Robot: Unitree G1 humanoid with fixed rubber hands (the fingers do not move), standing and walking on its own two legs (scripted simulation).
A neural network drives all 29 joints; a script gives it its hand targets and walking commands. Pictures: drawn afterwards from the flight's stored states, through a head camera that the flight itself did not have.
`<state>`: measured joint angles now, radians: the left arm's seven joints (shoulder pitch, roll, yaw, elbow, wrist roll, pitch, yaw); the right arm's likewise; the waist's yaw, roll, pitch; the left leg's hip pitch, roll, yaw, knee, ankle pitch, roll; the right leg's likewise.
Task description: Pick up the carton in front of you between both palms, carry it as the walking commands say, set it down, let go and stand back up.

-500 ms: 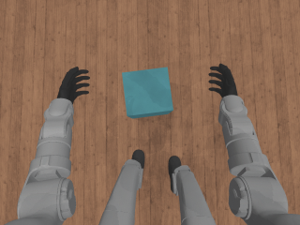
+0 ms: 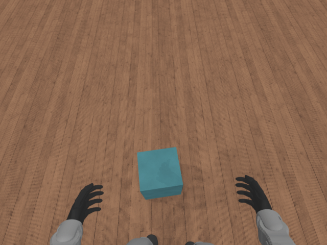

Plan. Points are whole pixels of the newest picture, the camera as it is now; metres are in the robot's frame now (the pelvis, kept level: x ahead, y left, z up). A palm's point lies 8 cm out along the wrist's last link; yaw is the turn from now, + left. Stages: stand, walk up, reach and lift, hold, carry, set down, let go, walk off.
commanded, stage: let go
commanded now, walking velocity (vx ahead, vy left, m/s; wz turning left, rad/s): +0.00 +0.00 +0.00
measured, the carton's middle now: (160, 174) +0.44 +0.06 -0.65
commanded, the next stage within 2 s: stand in 0.56 s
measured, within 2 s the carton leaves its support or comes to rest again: neither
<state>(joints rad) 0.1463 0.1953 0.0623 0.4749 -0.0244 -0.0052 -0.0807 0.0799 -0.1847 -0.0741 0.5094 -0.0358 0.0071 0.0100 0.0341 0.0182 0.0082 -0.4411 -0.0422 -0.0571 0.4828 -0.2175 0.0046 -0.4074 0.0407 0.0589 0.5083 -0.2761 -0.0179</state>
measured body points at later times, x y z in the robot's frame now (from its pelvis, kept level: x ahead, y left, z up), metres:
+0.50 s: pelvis +0.01 +0.00 +0.00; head +0.02 +0.00 +0.45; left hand +0.19 +0.23 -0.07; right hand +0.19 -0.24 -0.07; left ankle +0.01 +0.12 -0.74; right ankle -0.02 -0.11 -0.74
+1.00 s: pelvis +0.03 +0.02 +0.00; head +0.04 +0.04 +0.45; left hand +0.18 +0.30 -0.10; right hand +0.17 -0.28 -0.08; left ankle +0.01 +0.12 -0.74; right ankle -0.02 -0.11 -0.74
